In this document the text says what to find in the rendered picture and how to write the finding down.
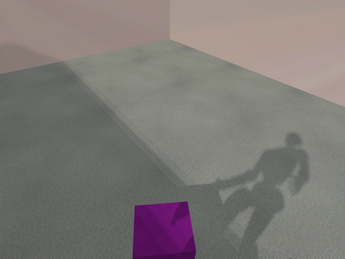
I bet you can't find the carton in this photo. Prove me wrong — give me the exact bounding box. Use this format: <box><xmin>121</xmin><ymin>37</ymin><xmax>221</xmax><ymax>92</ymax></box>
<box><xmin>133</xmin><ymin>201</ymin><xmax>196</xmax><ymax>259</ymax></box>

